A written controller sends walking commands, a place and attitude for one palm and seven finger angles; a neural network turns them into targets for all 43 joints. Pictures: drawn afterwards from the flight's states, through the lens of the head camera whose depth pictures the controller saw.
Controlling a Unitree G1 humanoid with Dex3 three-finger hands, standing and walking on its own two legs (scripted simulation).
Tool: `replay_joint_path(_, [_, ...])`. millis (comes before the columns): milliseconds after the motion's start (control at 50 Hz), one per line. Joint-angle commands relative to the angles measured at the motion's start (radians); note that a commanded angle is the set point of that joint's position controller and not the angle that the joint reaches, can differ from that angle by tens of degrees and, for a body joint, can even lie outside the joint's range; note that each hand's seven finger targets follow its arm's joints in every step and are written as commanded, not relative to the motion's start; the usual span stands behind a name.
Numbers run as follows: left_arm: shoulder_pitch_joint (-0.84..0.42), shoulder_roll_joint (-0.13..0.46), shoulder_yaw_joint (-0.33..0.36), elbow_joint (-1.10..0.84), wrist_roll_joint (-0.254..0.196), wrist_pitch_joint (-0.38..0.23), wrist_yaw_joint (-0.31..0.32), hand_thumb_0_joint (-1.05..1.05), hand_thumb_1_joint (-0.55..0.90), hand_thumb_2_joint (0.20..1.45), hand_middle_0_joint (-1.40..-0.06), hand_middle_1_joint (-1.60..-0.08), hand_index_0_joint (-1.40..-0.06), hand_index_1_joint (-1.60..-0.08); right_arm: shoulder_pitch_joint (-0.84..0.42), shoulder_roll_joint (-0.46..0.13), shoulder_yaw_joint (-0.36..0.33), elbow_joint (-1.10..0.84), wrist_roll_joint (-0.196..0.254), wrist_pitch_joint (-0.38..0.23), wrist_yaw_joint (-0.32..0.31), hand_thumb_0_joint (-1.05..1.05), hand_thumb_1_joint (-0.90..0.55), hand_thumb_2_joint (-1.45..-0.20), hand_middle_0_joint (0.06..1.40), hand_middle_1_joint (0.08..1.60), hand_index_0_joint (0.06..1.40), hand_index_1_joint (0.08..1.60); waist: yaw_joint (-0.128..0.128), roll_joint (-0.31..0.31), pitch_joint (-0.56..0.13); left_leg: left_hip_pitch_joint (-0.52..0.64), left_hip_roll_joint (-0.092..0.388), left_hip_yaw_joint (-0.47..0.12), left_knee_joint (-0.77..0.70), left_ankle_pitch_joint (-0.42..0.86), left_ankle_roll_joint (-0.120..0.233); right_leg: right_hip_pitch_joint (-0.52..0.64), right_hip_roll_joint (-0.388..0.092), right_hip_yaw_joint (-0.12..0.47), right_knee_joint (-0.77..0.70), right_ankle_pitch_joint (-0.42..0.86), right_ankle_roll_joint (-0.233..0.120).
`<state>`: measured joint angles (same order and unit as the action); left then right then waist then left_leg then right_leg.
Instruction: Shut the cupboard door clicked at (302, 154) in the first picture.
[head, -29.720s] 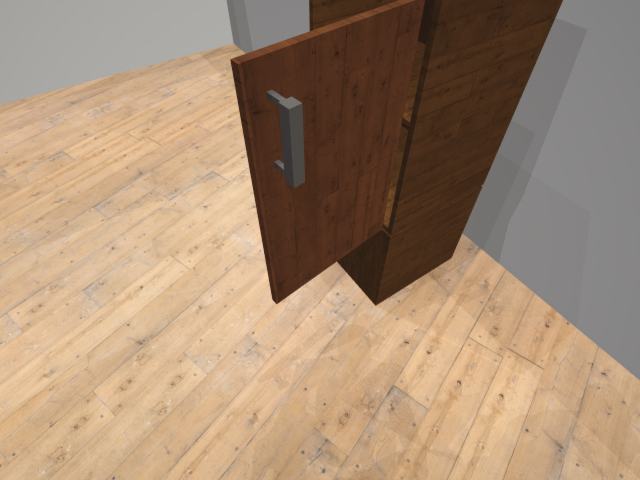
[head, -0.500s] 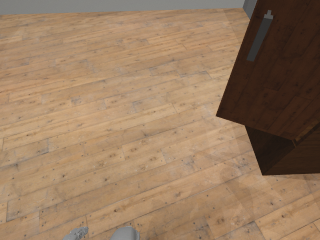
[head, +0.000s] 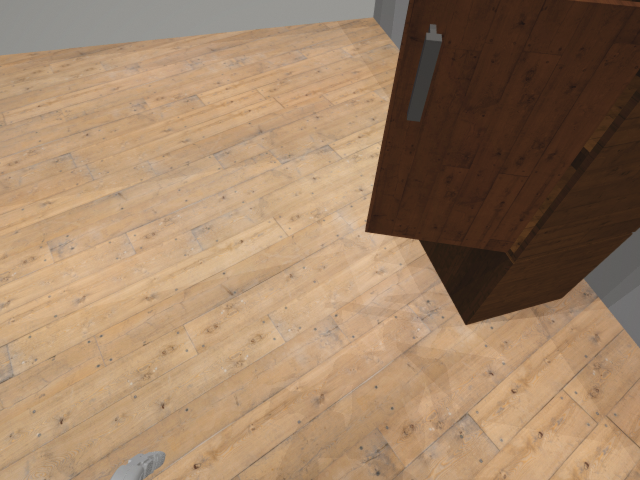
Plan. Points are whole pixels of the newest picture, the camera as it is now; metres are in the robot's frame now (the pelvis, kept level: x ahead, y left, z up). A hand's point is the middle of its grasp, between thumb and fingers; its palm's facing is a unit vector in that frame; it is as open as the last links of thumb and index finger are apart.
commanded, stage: take the last steps up to it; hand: left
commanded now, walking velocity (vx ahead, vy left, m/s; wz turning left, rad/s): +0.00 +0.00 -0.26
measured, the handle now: (422, 74) +0.71 -0.14 +0.13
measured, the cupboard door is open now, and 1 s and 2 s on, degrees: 65 65 65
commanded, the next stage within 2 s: come to a stop and stand still in 0.88 s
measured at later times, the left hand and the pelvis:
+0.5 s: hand out of the picture +0.11 +0.16 -0.18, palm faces -0.13 -0.98 -0.15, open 7.4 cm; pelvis +0.06 -0.02 +0.00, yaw -8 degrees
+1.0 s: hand (328, 356) +0.32 +0.00 -0.17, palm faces -0.19 -0.96 -0.20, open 7.3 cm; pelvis +0.20 -0.16 +0.00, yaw -10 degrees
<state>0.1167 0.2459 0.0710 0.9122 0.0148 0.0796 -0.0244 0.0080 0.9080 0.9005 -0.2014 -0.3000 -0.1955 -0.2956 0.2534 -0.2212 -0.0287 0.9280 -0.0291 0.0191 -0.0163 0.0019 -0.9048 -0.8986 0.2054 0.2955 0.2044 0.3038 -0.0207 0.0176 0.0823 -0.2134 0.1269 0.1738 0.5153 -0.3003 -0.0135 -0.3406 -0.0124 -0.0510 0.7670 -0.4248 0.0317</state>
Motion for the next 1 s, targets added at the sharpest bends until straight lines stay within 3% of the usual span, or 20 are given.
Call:
replay_joint_path(0, [0.096, 0.082, 0.011, -0.041, 0.007, -0.047, 0.008, 0.0, 0.9, 0.9, -0.2, -0.3, -0.2, -0.3, 0.016, -0.196, -0.061, -0.031, 0.009, -0.008, -0.01, 0.0, -0.9, -0.9, 0.2, 0.3, 0.2, 0.3, 0.042, 0.096, -0.145, -0.003, 0.158, -0.101, 0.023, 0.374, 0.049, 0.239, -0.017, 0.005, -0.373, 0.293, -0.035])
replay_joint_path(20, [0.142, 0.161, 0.025, -0.024, 0.016, -0.06, 0.019, 0.0, 0.9, 0.9, -0.2, -0.3, -0.2, -0.3, 0.011, -0.144, -0.055, -0.049, 0.019, -0.007, -0.005, 0.0, -0.9, -0.9, 0.2, 0.3, 0.2, 0.3, 0.058, -0.108, -0.17, -0.169, 0.057, -0.008, 0.177, 0.117, -0.018, 0.378, -0.208, 0.222, -0.428, 0.494, -0.097])
replay_joint_path(40, [0.178, 0.23, 0.035, -0.008, 0.013, -0.065, 0.027, 0.0, 0.9, 0.9, -0.2, -0.3, -0.2, -0.3, -0.039, -0.091, -0.037, -0.083, 0.021, 0.0, -0.004, 0.0, -0.9, -0.9, 0.2, 0.3, 0.2, 0.3, 0.084, -0.269, -0.125, -0.318, -0.062, -0.018, 0.381, -0.338, -0.05, 0.351, -0.381, 0.398, -0.45, 0.693, -0.224])
replay_joint_path(80, [0.142, 0.194, 0.035, -0.003, 0.011, -0.067, 0.047, 0.0, 0.9, 0.9, -0.2, -0.3, -0.2, -0.3, -0.055, -0.096, -0.034, -0.063, 0.02, 0.016, -0.02, 0.0, -0.9, -0.9, 0.2, 0.3, 0.2, 0.3, 0.063, -0.268, -0.112, -0.375, -0.047, -0.156, 0.568, -0.313, -0.043, 0.302, -0.343, 0.387, -0.421, 0.761, -0.287])
replay_joint_path(140, [0.055, 0.131, 0.016, -0.024, 0.005, -0.069, 0.04, 0.0, 0.9, 0.9, -0.2, -0.3, -0.2, -0.3, -0.01, -0.101, -0.035, -0.024, 0.007, 0.015, -0.003, 0.0, -0.9, -0.9, 0.2, 0.3, 0.2, 0.3, 0.013, -0.205, -0.104, -0.333, -0.033, -0.131, 0.589, -0.16, -0.065, 0.238, -0.229, 0.226, -0.462, 0.484, -0.234])
replay_joint_path(280, [0.088, 0.155, 0.031, 0.009, 0.015, -0.083, 0.018, 0.0, 0.9, 0.9, -0.2, -0.3, -0.2, -0.3, -0.041, -0.077, -0.039, -0.041, 0.0, -0.017, 0.012, 0.0, -0.9, -0.9, 0.2, 0.3, 0.2, 0.3, 0.027, -0.17, -0.04, -0.214, -0.055, -0.07, 0.222, -0.138, -0.049, 0.141, -0.2, 0.297, -0.54, 0.022, -0.251])
replay_joint_path(340, [0.056, 0.12, 0.027, 0.01, 0.0, -0.079, 0.007, 0.0, 0.9, 0.9, -0.2, -0.3, -0.2, -0.3, 0.112, -0.091, -0.035, 0.014, -0.002, -0.046, -0.005, 0.0, -0.9, -0.9, 0.2, 0.3, 0.2, 0.3, -0.051, -0.086, -0.07, 0.12, -0.065, -0.047, -0.077, 0.043, -0.038, -0.033, -0.113, 0.239, -0.385, -0.004, -0.175])
replay_joint_path(360, [0.069, 0.057, 0.014, 0.002, -0.003, -0.078, -0.001, 0.0, 0.9, 0.9, -0.2, -0.3, -0.2, -0.3, 0.187, -0.162, -0.053, 0.035, -0.009, -0.054, -0.014, 0.0, -0.9, -0.9, 0.2, 0.3, 0.2, 0.3, -0.08, 0.131, -0.087, 0.253, 0.092, -0.276, -0.193, -0.118, 0.004, -0.19, -0.024, 0.167, -0.186, -0.049, -0.119])
replay_joint_path(380, [0.047, 0.018, 0.004, -0.037, -0.003, -0.075, -0.01, 0.0, 0.9, 0.9, -0.2, -0.3, -0.2, -0.3, 0.278, -0.273, -0.074, 0.047, -0.027, -0.057, -0.024, 0.0, -0.9, -0.9, 0.2, 0.3, 0.2, 0.3, -0.115, 0.332, -0.077, 0.302, 0.378, -0.632, -0.323, -0.313, 0.121, -0.373, 0.068, 0.019, 0.113, -0.163, -0.063])
replay_joint_path(400, [-0.023, 0.071, 0.013, -0.066, 0.017, -0.074, -0.018, 0.0, 0.9, 0.9, -0.2, -0.3, -0.2, -0.3, 0.271, -0.284, -0.073, 0.038, -0.02, -0.056, -0.027, 0.0, -0.9, -0.9, 0.2, 0.3, 0.2, 0.3, -0.119, 0.201, -0.043, 0.201, 0.441, -0.683, -0.375, -0.377, 0.171, -0.389, -0.007, 0.103, 0.263, -0.138, -0.068])
replay_joint_path(460, [-0.013, 0.066, 0.025, -0.028, 0.027, -0.069, -0.04, 0.0, 0.9, 0.9, -0.2, -0.3, -0.2, -0.3, 0.139, -0.176, -0.041, 0.013, -0.012, -0.072, -0.029, 0.0, -0.9, -0.9, 0.2, 0.3, 0.2, 0.3, -0.036, 0.146, 0.04, 0.076, 0.311, -0.435, -0.379, -0.142, 0.108, -0.374, -0.067, 0.097, 0.396, 0.087, -0.035])
replay_joint_path(540, [0.017, 0.014, 0.01, 0.0, 0.015, -0.055, -0.043, 0.0, 0.9, 0.9, -0.2, -0.3, -0.2, -0.3, 0.167, -0.163, -0.04, 0.045, -0.009, -0.081, -0.027, 0.0, -0.9, -0.9, 0.2, 0.3, 0.2, 0.3, -0.021, 0.129, -0.015, 0.165, 0.237, -0.145, -0.305, 0.241, 0.096, -0.343, -0.067, 0.043, 0.282, 0.176, -0.006])
replay_joint_path(660, [-0.075, 0.017, -0.005, -0.01, 0.01, -0.058, -0.043, 0.0, 0.9, 0.9, -0.2, -0.3, -0.2, -0.3, 0.181, -0.17, -0.054, 0.083, -0.013, -0.067, -0.013, 0.0, -0.9, -0.9, 0.2, 0.3, 0.2, 0.3, -0.04, 0.187, 0.019, 0.086, 0.224, -0.055, -0.275, 0.279, 0.083, -0.182, -0.053, -0.042, -0.035, 0.225, -0.019])
replay_joint_path(720, [-0.017, 0.034, 0.001, 0.018, 0.012, -0.072, -0.042, 0.0, 0.9, 0.9, -0.2, -0.3, -0.2, -0.3, 0.15, -0.198, -0.065, 0.092, -0.009, -0.06, -0.012, 0.0, -0.9, -0.9, 0.2, 0.3, 0.2, 0.3, -0.005, 0.186, -0.021, 0.075, 0.219, -0.035, -0.186, 0.343, 0.063, -0.009, -0.01, -0.087, -0.158, 0.236, -0.038])
replay_joint_path(760, [0.206, 0.111, 0.022, 0.086, 0.014, -0.09, -0.027, 0.0, 0.9, 0.9, -0.2, -0.3, -0.2, -0.3, 0.126, -0.172, -0.061, 0.094, 0.001, -0.056, -0.003, 0.0, -0.9, -0.9, 0.2, 0.3, 0.2, 0.3, 0.106, 0.05, -0.11, -0.067, 0.138, 0.032, 0.109, 0.384, 0.01, 0.344, -0.002, -0.052, -0.29, 0.259, -0.074])
replay_joint_path(780, [0.36, 0.22, 0.049, 0.133, 0.022, -0.107, -0.009, 0.0, 0.9, 0.9, -0.2, -0.3, -0.2, -0.3, 0.126, -0.088, -0.041, 0.075, 0.018, -0.059, 0.006, 0.0, -0.9, -0.9, 0.2, 0.3, 0.2, 0.3, 0.167, -0.222, -0.231, -0.293, 0.013, 0.076, 0.41, 0.021, -0.021, 0.576, -0.243, 0.224, -0.379, 0.251, -0.155])
replay_joint_path(800, [0.39, 0.261, 0.049, 0.145, 0.005, -0.106, 0.001, 0.0, 0.9, 0.9, -0.2, -0.3, -0.2, -0.3, 0.085, -0.053, -0.031, 0.033, 0.028, -0.054, -0.002, 0.0, -0.9, -0.9, 0.2, 0.3, 0.2, 0.3, 0.157, -0.294, -0.25, -0.388, -0.06, -0.029, 0.665, -0.392, -0.019, 0.541, -0.391, 0.423, -0.468, 0.38, -0.229])
replay_joint_path(820, [0.328, 0.232, 0.045, 0.133, 0.004, -0.109, 0.015, 0.0, 0.9, 0.9, -0.2, -0.3, -0.2, -0.3, 0.056, -0.059, -0.032, 0.036, 0.029, -0.05, -0.008, 0.0, -0.9, -0.9, 0.2, 0.3, 0.2, 0.3, 0.138, -0.31, -0.244, -0.43, -0.025, -0.128, 0.767, -0.331, -0.008, 0.467, -0.37, 0.412, -0.491, 0.418, -0.245])
replay_joint_path(900, [0.069, 0.065, -0.008, 0.067, 0.007, -0.114, 0.036, 0.0, 0.9, 0.9, -0.2, -0.3, -0.2, -0.3, 0.098, -0.035, -0.031, 0.077, 0.005, -0.021, 0.002, 0.0, -0.9, -0.9, 0.2, 0.3, 0.2, 0.3, -0.012, -0.153, -0.132, -0.28, 0.029, -0.125, 0.639, -0.124, -0.022, 0.158, -0.25, 0.088, -0.486, 0.465, -0.216])
replay_joint_path(980, [0.065, 0.029, -0.016, 0.076, 0.009, -0.126, 0.04, 0.0, 0.9, 0.9, -0.2, -0.3, -0.2, -0.3, 0.105, 0.011, -0.016, 0.074, 0.001, -0.011, 0.007, 0.0, -0.9, -0.9, 0.2, 0.3, 0.2, 0.3, -0.036, -0.11, -0.081, -0.209, -0.008, -0.096, 0.414, -0.075, -0.027, 0.073, -0.24, 0.075, -0.529, 0.491, -0.24])
